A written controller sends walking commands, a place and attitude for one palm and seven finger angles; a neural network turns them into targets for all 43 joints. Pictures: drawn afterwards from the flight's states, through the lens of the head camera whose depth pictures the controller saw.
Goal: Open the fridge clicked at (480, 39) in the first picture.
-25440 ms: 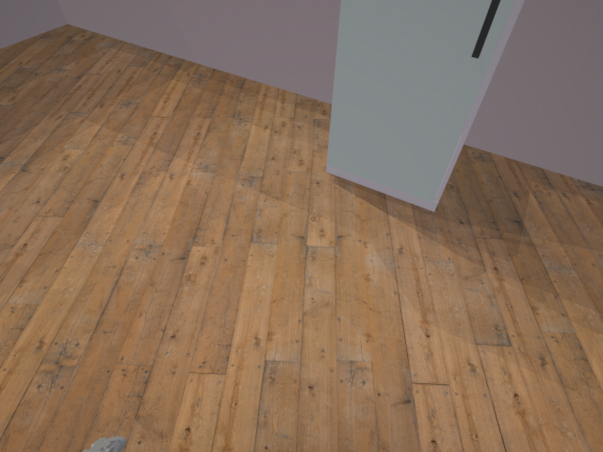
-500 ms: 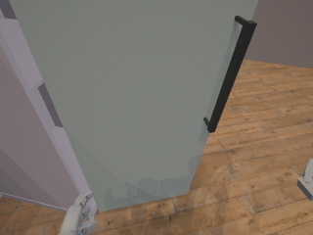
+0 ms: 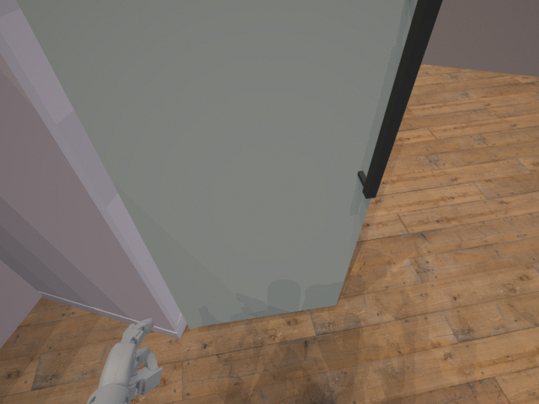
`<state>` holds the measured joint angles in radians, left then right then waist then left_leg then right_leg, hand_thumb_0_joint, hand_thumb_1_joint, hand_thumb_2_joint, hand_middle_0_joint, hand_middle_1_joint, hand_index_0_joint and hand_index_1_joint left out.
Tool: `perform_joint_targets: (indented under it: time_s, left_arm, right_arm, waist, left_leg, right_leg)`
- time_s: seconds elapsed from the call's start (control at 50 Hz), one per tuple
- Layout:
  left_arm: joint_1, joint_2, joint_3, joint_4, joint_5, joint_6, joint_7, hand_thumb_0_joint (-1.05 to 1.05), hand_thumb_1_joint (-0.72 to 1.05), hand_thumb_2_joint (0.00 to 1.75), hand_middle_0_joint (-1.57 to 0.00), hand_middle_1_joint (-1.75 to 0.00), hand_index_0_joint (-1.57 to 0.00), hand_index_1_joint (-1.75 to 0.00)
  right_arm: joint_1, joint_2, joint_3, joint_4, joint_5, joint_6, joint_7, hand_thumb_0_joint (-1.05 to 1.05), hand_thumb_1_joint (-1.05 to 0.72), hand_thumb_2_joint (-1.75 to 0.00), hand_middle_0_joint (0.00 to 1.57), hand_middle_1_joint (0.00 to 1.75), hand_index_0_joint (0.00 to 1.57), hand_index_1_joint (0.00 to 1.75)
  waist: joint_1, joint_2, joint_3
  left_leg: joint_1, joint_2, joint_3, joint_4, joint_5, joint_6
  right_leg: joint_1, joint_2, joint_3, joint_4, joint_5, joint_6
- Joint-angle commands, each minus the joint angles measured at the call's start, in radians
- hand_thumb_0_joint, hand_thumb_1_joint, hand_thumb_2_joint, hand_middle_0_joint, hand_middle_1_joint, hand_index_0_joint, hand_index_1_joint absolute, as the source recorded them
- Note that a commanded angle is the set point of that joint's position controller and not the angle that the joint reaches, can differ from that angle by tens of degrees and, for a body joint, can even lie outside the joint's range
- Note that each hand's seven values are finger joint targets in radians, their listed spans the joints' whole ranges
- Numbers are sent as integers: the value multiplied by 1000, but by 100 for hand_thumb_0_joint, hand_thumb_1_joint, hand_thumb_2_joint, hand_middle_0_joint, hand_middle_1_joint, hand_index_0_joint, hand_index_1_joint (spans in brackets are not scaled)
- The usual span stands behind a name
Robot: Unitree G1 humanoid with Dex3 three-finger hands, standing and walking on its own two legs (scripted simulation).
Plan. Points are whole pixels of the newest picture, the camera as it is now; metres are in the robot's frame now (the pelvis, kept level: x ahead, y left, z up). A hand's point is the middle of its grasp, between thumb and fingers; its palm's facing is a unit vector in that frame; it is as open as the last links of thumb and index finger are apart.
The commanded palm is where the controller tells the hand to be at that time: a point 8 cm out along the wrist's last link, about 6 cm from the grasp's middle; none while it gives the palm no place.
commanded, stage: step back with the hand held close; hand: right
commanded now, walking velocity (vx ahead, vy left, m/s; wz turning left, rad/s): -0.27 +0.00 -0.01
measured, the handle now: (387, 109) +0.53 -0.17 +0.18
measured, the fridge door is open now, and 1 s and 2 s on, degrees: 65 65 65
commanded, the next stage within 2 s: stop stepping back and stand still in 0.86 s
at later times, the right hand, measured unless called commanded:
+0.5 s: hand out of the picture +0.11 -0.27 +0.17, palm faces +0.50 +0.75 -0.43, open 7.4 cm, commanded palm +0.04 -0.30 +0.18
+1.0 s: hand out of the picture +0.00 -0.27 +0.18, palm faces +0.52 +0.79 -0.34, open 7.4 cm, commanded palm -0.06 -0.30 +0.18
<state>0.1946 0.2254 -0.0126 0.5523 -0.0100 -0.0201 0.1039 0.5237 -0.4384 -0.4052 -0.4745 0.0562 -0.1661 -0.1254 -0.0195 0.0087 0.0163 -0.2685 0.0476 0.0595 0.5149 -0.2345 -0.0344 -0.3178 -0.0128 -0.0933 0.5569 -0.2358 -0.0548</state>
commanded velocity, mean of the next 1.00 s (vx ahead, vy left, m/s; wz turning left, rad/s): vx -0.32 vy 0.00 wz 0.08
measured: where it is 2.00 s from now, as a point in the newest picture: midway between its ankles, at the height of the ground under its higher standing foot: outside the picture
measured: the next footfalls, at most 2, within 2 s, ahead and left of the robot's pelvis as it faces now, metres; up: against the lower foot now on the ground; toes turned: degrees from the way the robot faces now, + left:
right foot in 0.76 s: +0.00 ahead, -0.10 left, +0.00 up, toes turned -10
left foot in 1.06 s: -0.25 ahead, +0.10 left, +0.00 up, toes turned +2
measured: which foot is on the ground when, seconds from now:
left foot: down 0.00-0.76, up 0.78-1.00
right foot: down 0.00-0.64, up 0.66-0.74, down 0.76-1.00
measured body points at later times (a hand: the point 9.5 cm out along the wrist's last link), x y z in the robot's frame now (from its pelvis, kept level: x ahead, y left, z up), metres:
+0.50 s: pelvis -0.08 +0.01 -0.02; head -0.07 -0.02 +0.43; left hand +0.10 +0.23 -0.08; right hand +0.08 -0.31 +0.19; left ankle +0.02 +0.14 -0.73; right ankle +0.04 -0.08 -0.73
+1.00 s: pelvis -0.19 +0.01 +0.00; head -0.18 -0.03 +0.45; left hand +0.00 +0.20 -0.07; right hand -0.03 -0.31 +0.20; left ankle -0.25 +0.15 -0.69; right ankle -0.04 -0.09 -0.73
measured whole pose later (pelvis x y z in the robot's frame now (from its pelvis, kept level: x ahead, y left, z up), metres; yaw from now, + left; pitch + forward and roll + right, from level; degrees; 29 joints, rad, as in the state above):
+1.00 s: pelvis -0.19 +0.01 +0.00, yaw -3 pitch +0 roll +6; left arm 0.21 0.13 0.00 0.65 0.02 -0.17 0.04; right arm 0.47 -0.40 -0.43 -0.52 0.06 -0.26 -0.15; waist -0.04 -0.02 -0.01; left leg -0.25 -0.07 0.04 0.79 -0.55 0.01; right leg -0.47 -0.13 -0.08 0.48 -0.02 -0.04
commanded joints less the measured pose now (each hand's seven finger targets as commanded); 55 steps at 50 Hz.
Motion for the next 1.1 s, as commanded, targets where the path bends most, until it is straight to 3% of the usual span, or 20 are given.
perform_joint_targets:
  time_s: [0.0, 0.18, 0.32, 0.44, 0.5, 0.56, 0.62, 0.66, 0.7, 0.72, 0.74, 0.76, 0.8, 0.86, 0.96, 1.0, 1.02, 1.04, 1.06, 1.08]
  left_arm:
    - [-82, 142, 51, -160, 6, -74, 9, 0, 90, 90, -20, -30, -20, -30]
    - [-53, 138, 51, -135, 10, -120, 2, 0, 90, 90, -20, -30, -20, -30]
    - [-48, 118, 43, -101, 21, -147, 2, 0, 90, 90, -20, -30, -20, -30]
    - [-58, 134, 57, -117, 17, -162, 3, 0, 90, 90, -20, -30, -20, -30]
    - [-56, 141, 70, -120, 17, -168, -6, 0, 90, 90, -20, -30, -20, -30]
    - [-47, 127, 74, -122, 15, -169, -12, 0, 90, 90, -20, -30, -20, -30]
    - [-13, 91, 68, -64, 24, -154, -28, 0, 90, 90, -20, -30, -20, -30]
    - [-7, 80, 64, -30, 26, -138, -39, 0, 90, 90, -20, -30, -20, -30]
    - [-24, 82, 51, -47, 19, -140, -30, 0, 90, 90, -20, -30, -20, -30]
    - [-32, 108, 53, -56, 18, -142, -20, 0, 90, 90, -20, -30, -20, -30]
    - [-72, 150, 63, -81, 18, -155, -2, 0, 90, 90, -20, -30, -20, -30]
    - [-70, 118, 70, -71, 34, -173, 1, 0, 90, 90, -20, -30, -20, -30]
    - [-42, 122, 115, -43, 22, -200, -22, 0, 90, 90, -20, -30, -20, -30]
    - [-58, 108, 101, -43, 29, -208, -46, 0, 90, 90, -20, -30, -20, -30]
    - [-53, 98, 74, -42, 34, -203, -49, 0, 90, 90, -20, -30, -20, -30]
    - [-38, 87, 73, -45, 35, -181, -52, 0, 90, 90, -20, -30, -20, -30]
    - [-46, 72, 65, -46, 32, -167, -49, 0, 90, 90, -20, -30, -20, -30]
    - [-54, 67, 54, -34, 47, -163, -46, 0, 90, 90, -20, -30, -20, -30]
    - [-47, 55, 34, -36, 44, -163, -37, 0, 90, 90, -20, -30, -20, -30]
    - [-5, 60, 42, -25, 21, -161, -30, 0, 90, 90, -20, -30, -20, -30]
  right_arm:
    - [-60, -139, -137, -225, -9, -91, -33, 0, -90, -90, 20, 30, 20, 30]
    - [-109, -118, -131, -209, -33, -133, -34, 0, -90, -90, 20, 30, 20, 30]
    - [-136, -144, -132, -230, -31, -159, -50, 0, -90, -90, 20, 30, 20, 30]
    - [-67, -162, -185, -203, -35, -180, -49, 0, -90, -90, 20, 30, 20, 30]
    - [-48, -158, -201, -193, -39, -191, -36, 0, -90, -90, 20, 30, 20, 30]
    - [-85, -155, -185, -226, -35, -194, -28, 0, -90, -90, 20, 30, 20, 30]
    - [-138, -172, -147, -224, -27, -181, -43, 0, -90, -90, 20, 30, 20, 30]
    - [-184, -179, -131, -237, -27, -173, -50, 0, -90, -90, 20, 30, 20, 30]
    - [-195, -178, -130, -238, -29, -162, -50, 0, -90, -90, 20, 30, 20, 30]
    - [-201, -176, -131, -256, -25, -166, -46, 0, -90, -90, 20, 30, 20, 30]
    - [-203, -160, -132, -289, -28, -178, -48, 0, -90, -90, 20, 30, 20, 30]
    - [-184, -174, -179, -277, -30, -187, -53, 0, -90, -90, 20, 30, 20, 30]
    - [-136, -187, -194, -257, -8, -197, -39, 0, -90, -90, 20, 30, 20, 30]
    - [-105, -103, -122, -266, 8, -169, -38, 0, -90, -90, 20, 30, 20, 30]
    - [-123, -111, -78, -263, 8, -145, -35, 0, -90, -90, 20, 30, 20, 30]
    - [-85, -156, -114, -237, 5, -141, -32, 0, -90, -90, 20, 30, 20, 30]
    - [-95, -196, -139, -251, 1, -143, -35, 0, -90, -90, 20, 30, 20, 30]
    - [-108, -269, -200, -270, -3, -154, -54, 0, -90, -90, 20, 30, 20, 30]
    - [-158, -259, -182, -267, -5, -149, -63, 0, -90, -90, 20, 30, 20, 30]
    - [-110, -184, -138, -165, -3, -120, -52, 0, -90, -90, 20, 30, 20, 30]
  waist:
    - [-4, -171, -116]
    - [15, -91, -59]
    - [17, -55, -60]
    - [2, -179, -109]
    - [2, -178, -100]
    - [10, -57, -70]
    - [26, 188, -56]
    - [41, 254, -97]
    - [41, 173, -42]
    - [47, -9, -10]
    - [31, -334, 1]
    - [20, -420, -100]
    - [15, -192, -174]
    - [10, -182, -127]
    - [8, -296, -156]
    - [9, -160, -145]
    - [4, 18, -108]
    - [-7, 126, -120]
    - [-11, 158, -155]
    - [7, 201, -156]
  left_leg:
    - [246, -41, -43, 136, 100, 20]
    - [168, -17, -119, 89, -44, 39]
    - [-14, 23, -177, -60, -201, 68]
    - [248, -84, -102, 191, 24, 32]
    - [295, -94, -140, 241, 10, 37]
    - [98, -29, -272, 85, -141, 83]
    - [-334, 207, -503, -269, -413, 176]
    - [-397, 244, -434, -296, -299, 179]
    - [-376, 154, -308, -195, -170, 113]
    - [-357, 64, -239, -45, -194, 71]
    - [-226, -66, -133, 271, -169, 22]
    - [-81, -137, -101, 636, -251, 8]
    - [-105, -142, -150, 791, -282, 17]
    - [-104, -108, -81, 577, -300, 12]
    - [103, -153, 46, 46, -323, 59]
    - [88, -60, -48, -239, -270, 116]
    - [-67, 102, -239, -334, -239, 170]
    - [-141, 287, -418, -379, -64, 236]
    - [-39, 316, -373, -283, 77, 275]
    - [-11, 238, -296, -221, 17, 236]
  right_leg:
    - [-260, -160, 212, -252, -137, -37]
    - [-387, -121, 206, -186, -459, -34]
    - [-237, -65, 184, -110, -371, 1]
    - [-459, -172, 289, -268, -465, -51]
    - [-550, -198, 273, -245, -538, -70]
    - [-455, -108, 166, -89, -517, -18]
    - [-98, 22, 65, 311, -288, 70]
    - [50, 25, 79, 455, -219, 63]
    - [88, 13, 88, 175, -226, 48]
    - [30, -36, 149, -70, -265, 17]
    - [-170, -242, 391, -288, -306, -60]
    - [-301, -408, 510, -391, -349, -133]
    - [-181, -391, 361, -321, -257, -114]
    - [-123, -345, 287, -321, -196, -93]
    - [-45, -248, 178, -407, -312, 48]
    - [1, -124, 48, -190, -238, 116]
    - [46, -49, -19, 84, -152, 128]
    - [3, -17, 12, 289, -135, 113]
    - [-102, -9, 58, 396, -171, 103]
    - [-118, -6, 100, 392, -159, 87]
